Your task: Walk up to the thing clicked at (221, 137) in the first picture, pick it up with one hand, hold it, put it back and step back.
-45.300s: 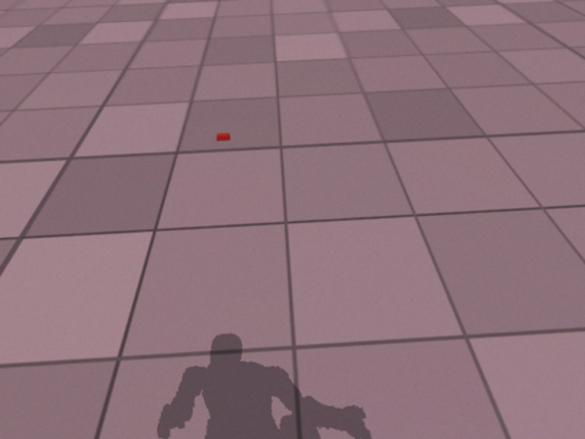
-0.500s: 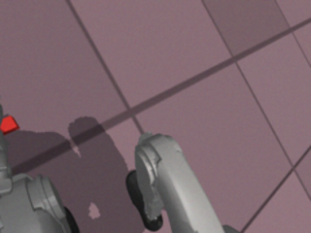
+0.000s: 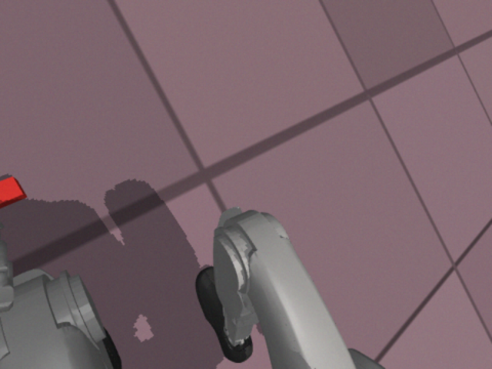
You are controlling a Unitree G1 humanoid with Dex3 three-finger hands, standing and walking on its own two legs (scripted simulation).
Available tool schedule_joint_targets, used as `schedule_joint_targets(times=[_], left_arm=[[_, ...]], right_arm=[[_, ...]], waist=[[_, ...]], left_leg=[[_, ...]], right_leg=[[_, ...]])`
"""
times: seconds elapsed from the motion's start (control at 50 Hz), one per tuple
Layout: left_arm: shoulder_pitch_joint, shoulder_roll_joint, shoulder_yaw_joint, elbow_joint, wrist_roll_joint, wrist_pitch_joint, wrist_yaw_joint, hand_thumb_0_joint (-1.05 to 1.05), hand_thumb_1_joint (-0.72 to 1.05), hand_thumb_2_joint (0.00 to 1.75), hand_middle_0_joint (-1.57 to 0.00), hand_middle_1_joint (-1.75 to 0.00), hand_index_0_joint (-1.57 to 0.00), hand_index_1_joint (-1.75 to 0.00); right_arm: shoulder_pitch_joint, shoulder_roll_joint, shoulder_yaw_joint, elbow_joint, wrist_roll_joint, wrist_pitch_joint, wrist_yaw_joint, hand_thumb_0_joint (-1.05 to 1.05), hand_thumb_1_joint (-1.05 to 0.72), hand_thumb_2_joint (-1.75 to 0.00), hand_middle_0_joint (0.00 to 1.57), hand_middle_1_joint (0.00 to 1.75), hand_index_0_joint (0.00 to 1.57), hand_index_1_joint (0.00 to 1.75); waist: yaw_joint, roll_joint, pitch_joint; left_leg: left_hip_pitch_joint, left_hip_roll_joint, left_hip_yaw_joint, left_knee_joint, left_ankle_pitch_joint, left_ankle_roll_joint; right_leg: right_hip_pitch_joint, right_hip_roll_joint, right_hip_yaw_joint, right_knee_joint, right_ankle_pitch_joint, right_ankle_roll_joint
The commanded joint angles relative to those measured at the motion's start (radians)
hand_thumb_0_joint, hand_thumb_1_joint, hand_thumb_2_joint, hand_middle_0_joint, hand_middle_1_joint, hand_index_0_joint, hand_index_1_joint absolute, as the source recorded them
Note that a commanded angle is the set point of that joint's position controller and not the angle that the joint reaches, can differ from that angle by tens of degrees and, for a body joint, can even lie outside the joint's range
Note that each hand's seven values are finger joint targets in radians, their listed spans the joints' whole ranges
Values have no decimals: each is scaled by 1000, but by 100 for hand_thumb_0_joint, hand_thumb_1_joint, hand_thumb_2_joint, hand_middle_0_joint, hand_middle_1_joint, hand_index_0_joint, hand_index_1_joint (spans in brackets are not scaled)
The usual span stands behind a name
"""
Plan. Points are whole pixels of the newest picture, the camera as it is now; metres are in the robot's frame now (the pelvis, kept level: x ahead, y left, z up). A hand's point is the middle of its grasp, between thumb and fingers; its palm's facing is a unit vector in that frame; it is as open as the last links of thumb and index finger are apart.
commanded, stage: rest palm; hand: left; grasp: from above
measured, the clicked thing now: out of the picture +0.44 +0.27 -0.30
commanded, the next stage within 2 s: close in 0.02 s
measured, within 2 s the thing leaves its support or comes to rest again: neither
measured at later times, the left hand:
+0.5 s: hand out of the picture +0.43 +0.28 -0.25, palm faces -0.43 -0.17 -0.89, open 10.1 cm
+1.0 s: hand out of the picture +0.42 +0.29 -0.25, palm faces -0.44 -0.16 -0.88, open 7.7 cm
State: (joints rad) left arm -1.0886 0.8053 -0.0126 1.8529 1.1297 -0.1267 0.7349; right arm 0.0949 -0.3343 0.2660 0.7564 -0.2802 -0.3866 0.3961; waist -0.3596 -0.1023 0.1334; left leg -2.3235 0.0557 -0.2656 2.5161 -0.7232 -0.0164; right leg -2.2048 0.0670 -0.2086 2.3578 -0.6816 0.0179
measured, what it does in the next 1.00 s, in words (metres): stands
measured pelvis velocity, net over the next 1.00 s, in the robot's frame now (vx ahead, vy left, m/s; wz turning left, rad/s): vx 0.00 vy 0.00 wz -0.01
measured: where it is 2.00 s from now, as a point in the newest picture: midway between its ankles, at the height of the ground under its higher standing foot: (175, 359)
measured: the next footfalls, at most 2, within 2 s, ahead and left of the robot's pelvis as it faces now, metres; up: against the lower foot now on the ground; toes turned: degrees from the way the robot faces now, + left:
none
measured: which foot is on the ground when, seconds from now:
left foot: down 0.00-1.00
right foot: down 0.00-1.00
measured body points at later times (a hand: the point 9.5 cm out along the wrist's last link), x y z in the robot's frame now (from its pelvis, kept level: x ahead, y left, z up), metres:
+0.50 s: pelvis +0.00 +0.00 +0.00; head +0.27 +0.12 +0.34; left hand +0.45 +0.29 -0.20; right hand +0.05 -0.23 -0.06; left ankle +0.06 +0.13 -0.28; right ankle +0.11 -0.11 -0.28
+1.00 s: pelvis +0.00 +0.00 +0.01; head +0.27 +0.13 +0.34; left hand +0.44 +0.29 -0.20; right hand +0.06 -0.24 -0.05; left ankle +0.06 +0.13 -0.28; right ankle +0.11 -0.11 -0.28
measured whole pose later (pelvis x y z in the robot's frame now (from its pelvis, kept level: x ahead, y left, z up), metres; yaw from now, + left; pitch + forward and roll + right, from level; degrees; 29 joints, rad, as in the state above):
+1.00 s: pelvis +0.00 +0.00 +0.01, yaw +0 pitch +29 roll -14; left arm -1.08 0.83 -0.04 1.84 1.12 -0.12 0.73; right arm 0.09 -0.35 0.29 0.72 -0.28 -0.38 0.37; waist -0.36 -0.12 0.15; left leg -2.31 0.05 -0.28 2.50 -0.72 -0.02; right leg -2.19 0.07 -0.22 2.33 -0.68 0.02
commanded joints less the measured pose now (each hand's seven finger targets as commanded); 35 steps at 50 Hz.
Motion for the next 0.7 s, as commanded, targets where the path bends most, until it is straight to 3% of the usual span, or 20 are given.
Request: schedule_joint_targets(times=[0.0, 0.06, 0.1, 0.16, 0.22, 0.28, 0.36, 0.4, 0.46, 0.5, 0.56, 0.62, 0.68], left_arm=[[-173, 48, -8, -82, -5, 2, 46, 0, -22, 76, -35, -80, -34, -81], [-171, 65, 1, -82, -4, 11, 50, 0, -21, 77, -37, -78, -35, -80], [-189, 54, -16, -90, -5, 15, 37, 0, -17, 76, -39, -79, -38, -79], [-187, 58, -16, -96, -18, 22, 28, 0, -1, 65, -49, -73, -50, -72], [-175, 38, -25, -91, -18, 26, 27, 0, 0, 57, -48, -71, -51, -69], [-184, 31, -36, -94, -23, 28, 18, 0, 2, 53, -50, -68, -53, -66], [-131, 57, -17, -89, -23, 26, 28, 0, 9, 53, -56, -67, -58, -65], [-149, 34, -27, -95, -23, 24, 31, 0, 13, 52, -59, -65, -61, -63], [-125, 51, -9, -86, -33, 24, 38, 0, 18, 50, -62, -63, -64, -61], [-150, 37, -25, -95, -35, 19, 35, 0, 22, 47, -65, -61, -68, -59], [-156, 62, -23, -94, -35, 15, 26, 0, 26, 39, -68, -57, -71, -54], [-113, 64, -10, -79, -44, 15, 24, 0, 26, 34, -67, -56, -71, -52], [-117, 37, -27, -96, -43, 8, 18, 0, 32, 37, -73, -55, -76, -52]], right_arm=[[198, -313, -76, 9, 6, -6, -3, 0, -91, -91, 20, 30, 20, 30], [190, -324, -81, 11, 10, -9, -7, 0, -90, -91, 20, 30, 20, 30], [187, -314, -76, 2, 6, -13, -4, 0, -91, -91, 20, 30, 20, 30], [193, -321, -77, -1, 10, -18, -6, 0, -90, -90, 20, 30, 20, 30], [196, -322, -74, 0, 11, -18, -3, 0, -90, -90, 20, 30, 20, 30], [192, -324, -72, -6, 11, -22, -2, 0, -90, -90, 20, 30, 20, 30], [202, -328, -72, -7, 19, -12, -9, 0, -90, -90, 20, 30, 20, 30], [200, -317, -67, -8, 15, -11, -6, 0, -90, -90, 20, 30, 20, 30], [203, -323, -67, -5, 18, -8, -8, 0, -90, -90, 20, 30, 20, 30], [196, -317, -63, -7, 16, -10, -8, 0, -90, -90, 20, 30, 20, 30], [204, -326, -61, -16, 10, -6, -9, 0, -90, -90, 20, 30, 20, 30], [198, -324, -62, -20, 15, -2, -17, 0, -90, -90, 20, 30, 20, 30], [195, -325, -69, -22, 17, 2, -25, 0, -90, -90, 20, 30, 20, 30]], waist=[[-79, 369, -563], [-70, 383, -548], [-87, 397, -546], [-88, 388, -551], [-83, 419, -561], [-92, 417, -535], [-65, 409, -575], [-76, 402, -575], [-70, 395, -585], [-80, 386, -569], [-92, 375, -549], [-71, 370, -546], [-77, 374, -556]], left_leg=[[417, 0, 105, -235, 189, 22], [416, 5, 88, -252, 161, 16], [425, 4, 89, -249, 155, 15], [432, 4, 86, -250, 166, 16], [456, 8, 78, -263, 200, 9], [443, 7, 76, -264, 170, 9], [440, 7, 94, -256, 207, 14], [444, 7, 93, -252, 222, 14], [445, 10, 92, -245, 244, 15], [441, 10, 84, -244, 232, 16], [430, 7, 93, -249, 200, 19], [414, 7, 94, -257, 176, 18], [427, 9, 84, -271, 165, 16]], right_leg=[[366, 63, -68, -243, 295, -24], [333, 60, -73, -232, 258, -31], [346, 59, -69, -228, 262, -29], [346, 60, -71, -232, 270, -28], [356, 62, -79, -222, 299, -31], [329, 58, -84, -220, 272, -32], [381, 69, -75, -240, 309, -29], [378, 70, -80, -233, 324, -28], [391, 71, -79, -234, 344, -26], [375, 69, -83, -230, 337, -25], [386, 68, -78, -246, 308, -24], [390, 69, -74, -258, 280, -25], [385, 72, -77, -253, 271, -28]])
